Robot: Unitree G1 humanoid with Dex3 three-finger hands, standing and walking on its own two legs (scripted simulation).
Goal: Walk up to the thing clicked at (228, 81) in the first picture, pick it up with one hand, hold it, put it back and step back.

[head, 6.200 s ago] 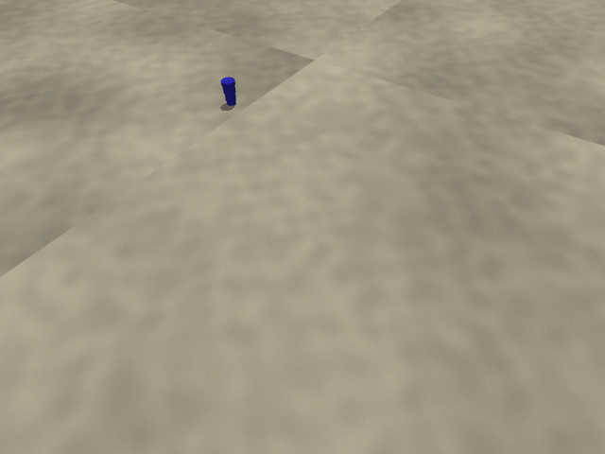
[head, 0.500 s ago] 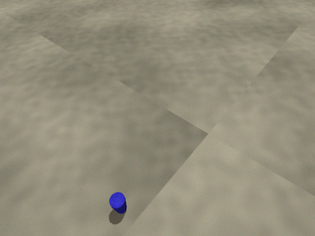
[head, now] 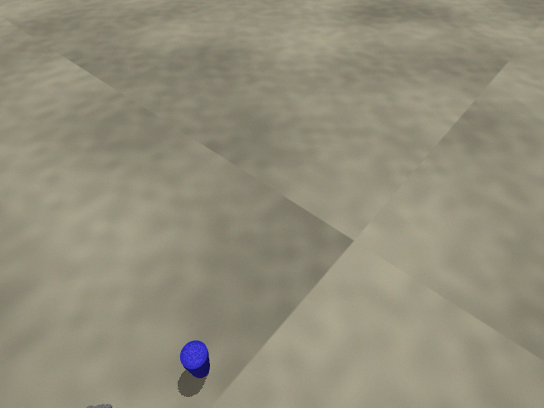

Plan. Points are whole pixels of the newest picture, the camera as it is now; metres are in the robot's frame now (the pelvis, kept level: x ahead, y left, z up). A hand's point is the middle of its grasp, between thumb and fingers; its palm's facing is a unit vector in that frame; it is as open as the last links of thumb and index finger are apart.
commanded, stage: walk up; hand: left
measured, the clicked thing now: (197, 362) +0.39 +0.26 -0.69
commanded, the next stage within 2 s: none
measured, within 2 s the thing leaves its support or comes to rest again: neither
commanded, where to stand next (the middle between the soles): +0.06 +0.01 m, yaw +1 degrees
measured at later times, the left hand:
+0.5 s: hand out of the picture +0.09 +0.26 -0.15, palm faces -0.01 -0.93 -0.36, open 7.4 cm
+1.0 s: hand out of the picture +0.10 +0.27 -0.15, palm faces -0.03 -0.92 -0.38, open 7.4 cm
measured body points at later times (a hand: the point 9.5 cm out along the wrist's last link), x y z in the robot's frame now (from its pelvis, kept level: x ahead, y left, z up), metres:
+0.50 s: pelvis +0.01 +0.00 +0.01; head +0.02 +0.00 +0.46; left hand +0.09 +0.31 -0.12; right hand +0.10 -0.30 -0.12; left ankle +0.03 +0.13 -0.73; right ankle -0.01 -0.12 -0.73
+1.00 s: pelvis +0.05 +0.00 +0.00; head +0.05 +0.00 +0.44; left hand +0.10 +0.32 -0.13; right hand +0.10 -0.32 -0.13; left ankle +0.03 +0.13 -0.73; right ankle -0.01 -0.12 -0.73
